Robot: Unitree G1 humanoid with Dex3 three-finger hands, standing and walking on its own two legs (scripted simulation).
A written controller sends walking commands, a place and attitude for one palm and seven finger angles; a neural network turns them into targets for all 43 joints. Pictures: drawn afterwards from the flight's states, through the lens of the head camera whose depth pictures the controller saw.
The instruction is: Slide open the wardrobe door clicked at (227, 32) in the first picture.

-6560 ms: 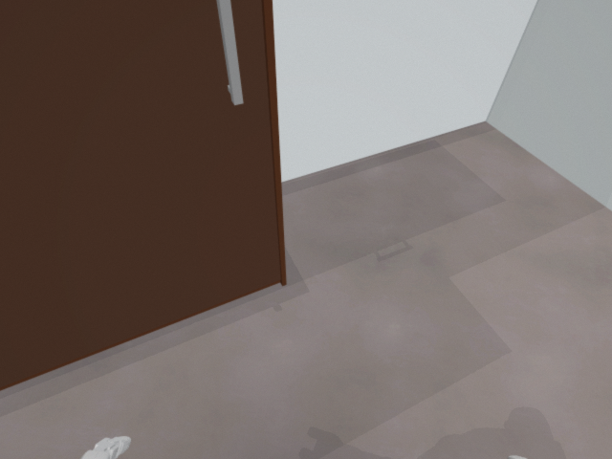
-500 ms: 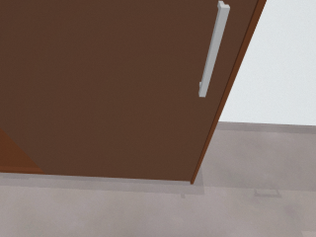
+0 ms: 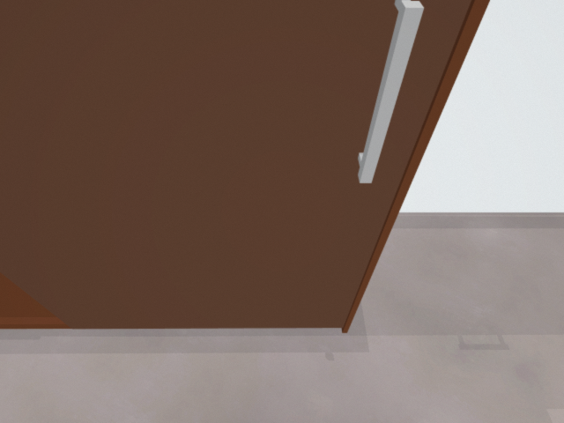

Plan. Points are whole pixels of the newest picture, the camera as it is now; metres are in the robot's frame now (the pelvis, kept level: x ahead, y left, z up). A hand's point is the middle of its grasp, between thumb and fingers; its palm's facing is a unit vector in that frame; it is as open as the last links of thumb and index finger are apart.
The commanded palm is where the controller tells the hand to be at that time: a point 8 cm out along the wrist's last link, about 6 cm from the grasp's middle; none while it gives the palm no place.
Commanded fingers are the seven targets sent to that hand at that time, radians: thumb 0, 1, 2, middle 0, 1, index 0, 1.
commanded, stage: come to a stop and stand still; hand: right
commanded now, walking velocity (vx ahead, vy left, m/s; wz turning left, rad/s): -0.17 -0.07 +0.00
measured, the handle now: (380, 102) +0.49 -0.11 +0.21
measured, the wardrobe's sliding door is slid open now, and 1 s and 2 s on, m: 0.00 0.00 0.00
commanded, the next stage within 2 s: look again from close up in 1.54 s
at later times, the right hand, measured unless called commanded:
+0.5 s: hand out of the picture +0.07 -0.16 -0.17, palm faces +0.01 +0.97 -0.23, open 7.4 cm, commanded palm none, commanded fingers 0.00 -0.90 -0.90 0.20 0.30 0.20 0.30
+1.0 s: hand out of the picture +0.01 -0.17 -0.15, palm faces -0.02 +0.97 -0.26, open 7.4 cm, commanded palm none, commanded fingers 0.00 -0.90 -0.90 0.20 0.30 0.20 0.30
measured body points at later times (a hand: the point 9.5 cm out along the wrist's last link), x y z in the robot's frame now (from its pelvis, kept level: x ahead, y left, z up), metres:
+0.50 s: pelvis +0.01 +0.02 +0.00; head +0.04 +0.03 +0.45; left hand +0.05 +0.26 -0.15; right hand +0.07 -0.21 -0.15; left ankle +0.02 +0.12 -0.73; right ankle -0.03 -0.09 -0.72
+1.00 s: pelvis +0.00 +0.02 +0.01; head +0.00 +0.05 +0.46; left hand -0.01 +0.23 -0.16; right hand +0.01 -0.22 -0.13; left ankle +0.02 +0.13 -0.73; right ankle -0.02 -0.09 -0.73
